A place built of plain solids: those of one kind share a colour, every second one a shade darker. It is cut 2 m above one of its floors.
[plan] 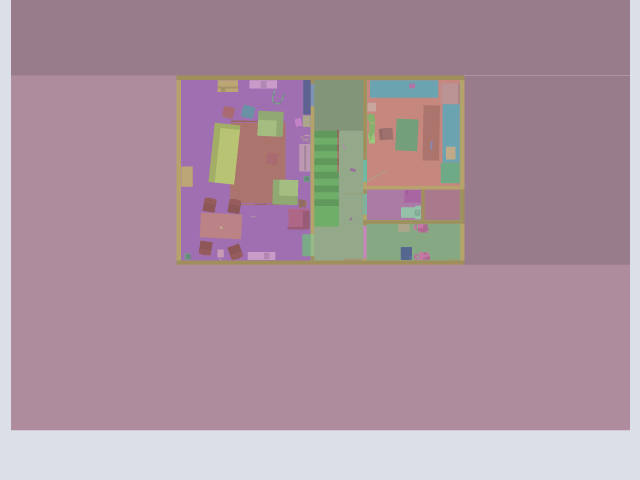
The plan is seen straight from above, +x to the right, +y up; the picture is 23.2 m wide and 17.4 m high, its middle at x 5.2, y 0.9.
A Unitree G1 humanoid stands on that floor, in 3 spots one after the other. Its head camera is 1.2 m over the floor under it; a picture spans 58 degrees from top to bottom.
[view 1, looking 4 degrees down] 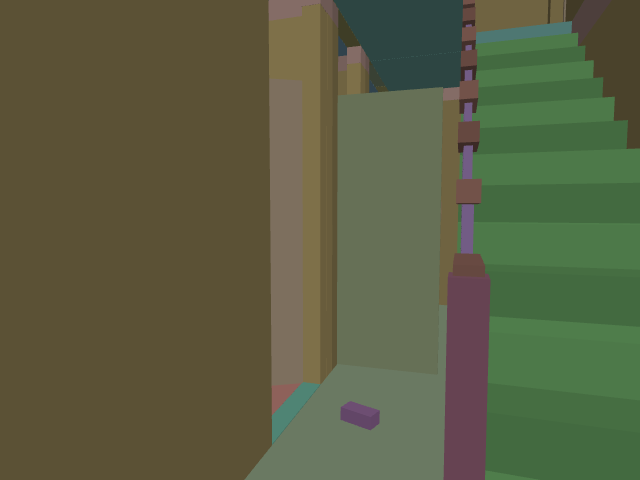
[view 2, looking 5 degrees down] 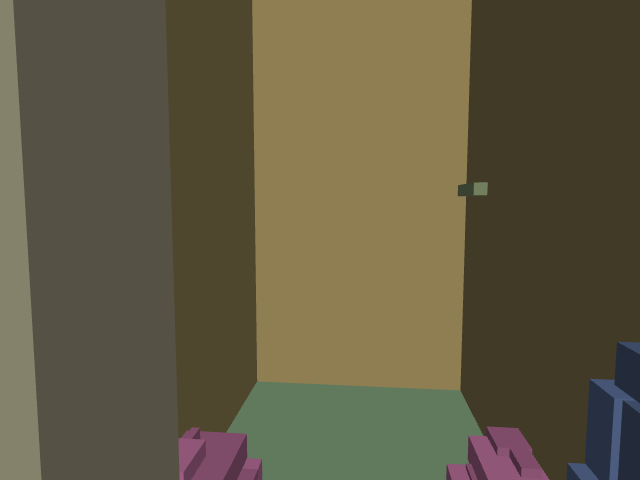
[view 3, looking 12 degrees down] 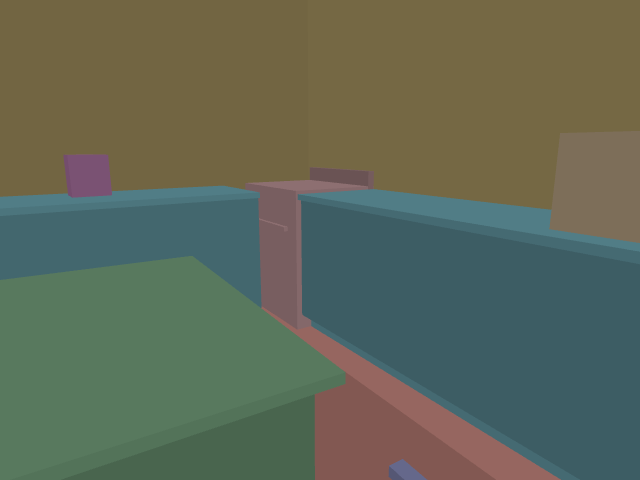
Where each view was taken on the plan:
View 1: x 5.88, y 5.78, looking -72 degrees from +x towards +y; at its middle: wall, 2.92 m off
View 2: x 7.53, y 0.78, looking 6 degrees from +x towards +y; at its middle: wall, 2.78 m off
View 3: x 8.22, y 3.48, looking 56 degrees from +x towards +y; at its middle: counter_run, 2.63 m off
